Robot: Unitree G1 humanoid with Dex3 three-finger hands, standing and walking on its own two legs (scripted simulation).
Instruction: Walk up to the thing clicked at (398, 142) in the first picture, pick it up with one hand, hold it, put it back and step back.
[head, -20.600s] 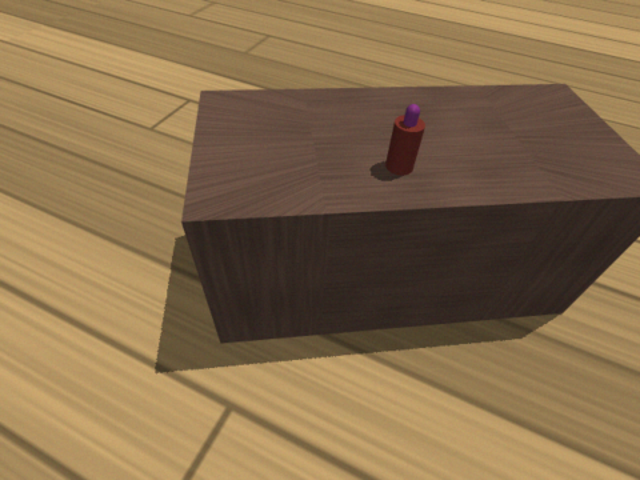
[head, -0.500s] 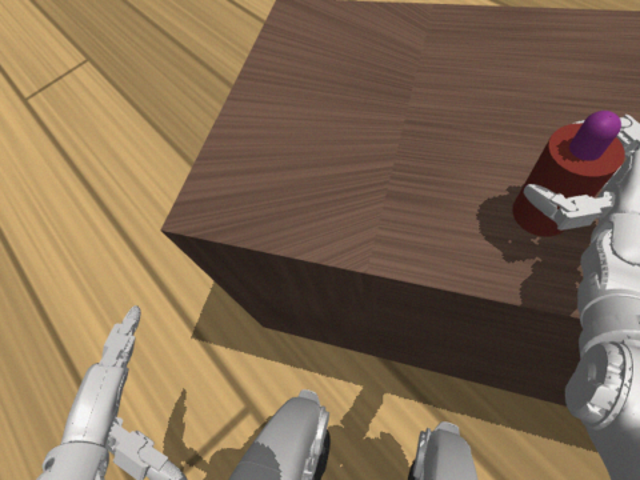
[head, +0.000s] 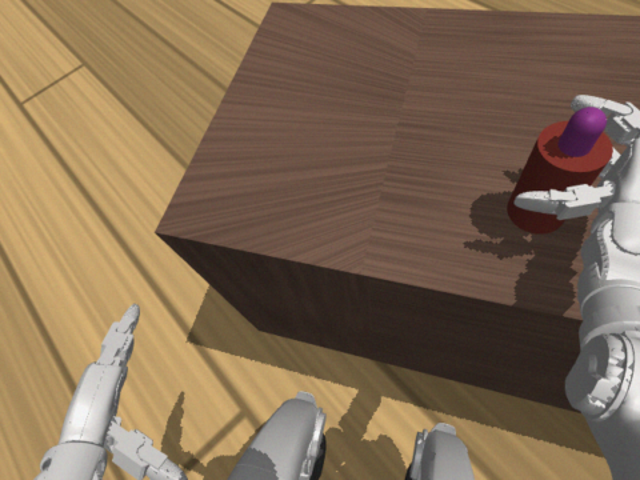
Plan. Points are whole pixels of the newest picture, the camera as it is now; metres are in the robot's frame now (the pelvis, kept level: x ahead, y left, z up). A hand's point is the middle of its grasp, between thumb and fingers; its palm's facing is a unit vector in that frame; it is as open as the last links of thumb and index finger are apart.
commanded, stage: withdraw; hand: right
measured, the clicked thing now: (560, 169) +0.52 -0.18 +0.03
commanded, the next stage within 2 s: rise in 0.46 s
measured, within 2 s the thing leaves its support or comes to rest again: neither
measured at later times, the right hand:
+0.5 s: hand out of the picture +0.53 -0.25 +0.11, palm faces +0.24 +0.97 -0.03, open 17.2 cm
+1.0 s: hand out of the picture +0.45 -0.36 +0.12, palm faces +0.42 +0.84 -0.33, open 17.3 cm
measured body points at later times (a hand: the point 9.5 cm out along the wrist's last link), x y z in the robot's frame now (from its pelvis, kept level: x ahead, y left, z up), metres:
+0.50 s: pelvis +0.01 +0.00 +0.02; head +0.13 -0.04 +0.46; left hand +0.16 +0.27 +0.02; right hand +0.51 -0.30 +0.11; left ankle +0.05 +0.15 -0.63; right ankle +0.03 -0.12 -0.63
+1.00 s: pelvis +0.04 +0.00 +0.07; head +0.11 -0.03 +0.52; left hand +0.19 +0.27 +0.03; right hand +0.42 -0.40 +0.14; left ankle +0.05 +0.15 -0.63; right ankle +0.03 -0.12 -0.63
